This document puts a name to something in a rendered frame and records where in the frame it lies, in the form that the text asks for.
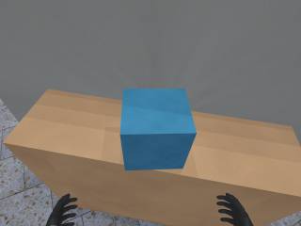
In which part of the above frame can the carton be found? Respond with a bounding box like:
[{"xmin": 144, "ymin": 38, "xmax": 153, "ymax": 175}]
[{"xmin": 119, "ymin": 89, "xmax": 197, "ymax": 170}]

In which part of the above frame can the robot right hand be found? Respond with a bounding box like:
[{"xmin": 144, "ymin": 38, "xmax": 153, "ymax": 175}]
[{"xmin": 216, "ymin": 193, "xmax": 254, "ymax": 226}]

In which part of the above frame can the robot left hand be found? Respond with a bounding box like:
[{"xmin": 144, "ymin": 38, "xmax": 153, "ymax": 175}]
[{"xmin": 45, "ymin": 193, "xmax": 78, "ymax": 226}]

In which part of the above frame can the pedestal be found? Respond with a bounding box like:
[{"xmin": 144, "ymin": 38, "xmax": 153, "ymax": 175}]
[{"xmin": 2, "ymin": 89, "xmax": 301, "ymax": 226}]

